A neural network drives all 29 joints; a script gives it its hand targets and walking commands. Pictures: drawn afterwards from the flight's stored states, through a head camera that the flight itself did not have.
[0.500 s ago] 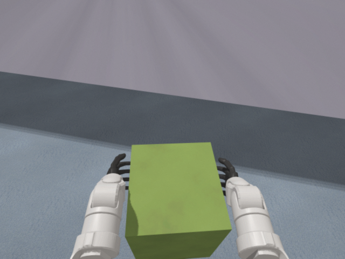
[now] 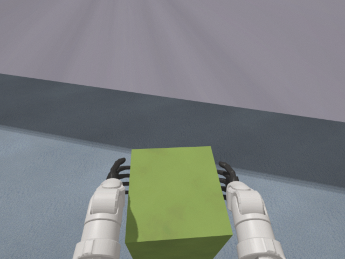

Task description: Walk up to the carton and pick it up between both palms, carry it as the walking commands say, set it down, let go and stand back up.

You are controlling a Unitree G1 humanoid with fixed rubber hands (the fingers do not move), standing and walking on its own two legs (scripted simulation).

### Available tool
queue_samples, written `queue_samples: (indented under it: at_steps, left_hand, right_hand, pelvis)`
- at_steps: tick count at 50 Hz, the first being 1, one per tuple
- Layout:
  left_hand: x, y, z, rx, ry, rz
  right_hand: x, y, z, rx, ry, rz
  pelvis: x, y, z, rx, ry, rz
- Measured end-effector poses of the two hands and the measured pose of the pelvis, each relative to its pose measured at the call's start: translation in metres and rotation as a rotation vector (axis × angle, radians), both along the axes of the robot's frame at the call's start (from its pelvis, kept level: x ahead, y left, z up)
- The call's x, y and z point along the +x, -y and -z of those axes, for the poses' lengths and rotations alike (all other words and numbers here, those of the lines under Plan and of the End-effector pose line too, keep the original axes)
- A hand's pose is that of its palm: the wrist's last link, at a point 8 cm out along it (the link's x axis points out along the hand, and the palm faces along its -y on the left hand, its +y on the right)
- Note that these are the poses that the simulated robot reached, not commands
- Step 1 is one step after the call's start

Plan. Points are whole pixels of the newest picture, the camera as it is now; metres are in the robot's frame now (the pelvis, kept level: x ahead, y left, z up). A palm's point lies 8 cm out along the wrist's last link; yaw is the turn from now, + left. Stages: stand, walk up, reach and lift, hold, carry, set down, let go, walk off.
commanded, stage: hold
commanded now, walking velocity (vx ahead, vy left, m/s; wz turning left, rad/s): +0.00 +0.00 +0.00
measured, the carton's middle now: (173, 208) +0.29 +0.02 -0.03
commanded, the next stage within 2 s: carry in 0.46 s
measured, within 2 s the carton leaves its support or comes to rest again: neither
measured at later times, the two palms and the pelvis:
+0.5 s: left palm (112, 185) +0.30 +0.17 +0.05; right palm (230, 187) +0.31 -0.12 +0.05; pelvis +0.00 +0.00 +0.00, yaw +1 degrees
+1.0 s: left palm (44, 226) +0.18 +0.26 +0.08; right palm (190, 194) +0.26 -0.02 +0.08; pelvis -0.03 +0.04 -0.01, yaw +16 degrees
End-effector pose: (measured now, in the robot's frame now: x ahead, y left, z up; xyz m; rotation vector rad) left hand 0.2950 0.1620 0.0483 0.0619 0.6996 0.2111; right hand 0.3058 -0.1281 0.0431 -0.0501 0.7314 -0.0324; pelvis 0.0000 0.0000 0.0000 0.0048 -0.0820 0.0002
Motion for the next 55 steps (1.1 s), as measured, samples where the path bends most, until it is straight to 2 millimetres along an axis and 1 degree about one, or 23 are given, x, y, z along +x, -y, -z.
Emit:
queue_samples:
  at_steps: [24,26,28,31,34,36,38,40,42,45,48,51,55]
  left_hand:
    - [0.003,-0.003,0.001,-0.009,-0.001,-0.003]
    - [0.000,-0.005,0.001,-0.011,0.003,-0.007]
    - [-0.004,-0.011,0.000,-0.012,0.012,-0.021]
    - [-0.016,-0.030,-0.003,-0.026,0.031,-0.073]
    - [-0.031,-0.056,-0.009,-0.048,0.070,-0.146]
    - [-0.043,-0.070,-0.013,-0.074,0.087,-0.196]
    - [-0.056,-0.078,-0.018,-0.095,0.095,-0.229]
    - [-0.066,-0.081,-0.022,-0.104,0.103,-0.249]
    - [-0.075,-0.079,-0.026,-0.114,0.109,-0.266]
    - [-0.087,-0.077,-0.030,-0.098,0.098,-0.264]
    - [-0.105,-0.084,-0.032,-0.097,0.066,-0.284]
    - [-0.126,-0.102,-0.033,-0.083,0.054,-0.326]
    - [-0.156,-0.138,-0.031,-0.079,0.056,-0.400]
  right_hand:
    - [0.003,-0.003,-0.001,-0.009,-0.002,-0.002]
    - [0.004,-0.005,-0.004,-0.018,0.003,-0.009]
    - [0.007,-0.012,-0.008,-0.026,0.013,-0.028]
    - [0.010,-0.032,-0.016,-0.010,0.029,-0.058]
    - [0.012,-0.060,-0.026,0.014,0.064,-0.091]
    - [0.008,-0.076,-0.031,0.047,0.069,-0.089]
    - [0.002,-0.086,-0.036,0.043,0.073,-0.114]
    - [-0.004,-0.089,-0.040,0.039,0.080,-0.130]
    - [-0.011,-0.088,-0.043,0.050,0.083,-0.130]
    - [-0.025,-0.086,-0.040,0.057,0.079,-0.132]
    - [-0.038,-0.094,-0.038,0.051,0.050,-0.158]
    - [-0.046,-0.116,-0.037,0.065,0.034,-0.198]
    - [-0.056,-0.160,-0.035,0.071,0.030,-0.270]
  pelvis:
    - [0.002,-0.002,0.000,-0.002,-0.006,-0.007]
    - [0.000,-0.002,0.002,-0.008,-0.016,-0.028]
    - [-0.003,-0.003,0.006,-0.020,-0.030,-0.063]
    - [-0.005,-0.010,0.010,-0.032,-0.052,-0.110]
    - [-0.007,-0.020,0.017,-0.033,-0.070,-0.142]
    - [-0.009,-0.023,0.017,-0.037,-0.081,-0.146]
    - [-0.011,-0.025,0.016,-0.047,-0.088,-0.154]
    - [-0.015,-0.025,0.017,-0.048,-0.094,-0.161]
    - [-0.018,-0.025,0.019,-0.043,-0.105,-0.171]
    - [-0.023,-0.025,0.020,-0.049,-0.106,-0.204]
    - [-0.027,-0.030,0.016,-0.031,-0.115,-0.257]
    - [-0.036,-0.041,0.014,-0.017,-0.118,-0.304]
    - [-0.049,-0.063,0.017,-0.022,-0.125,-0.378]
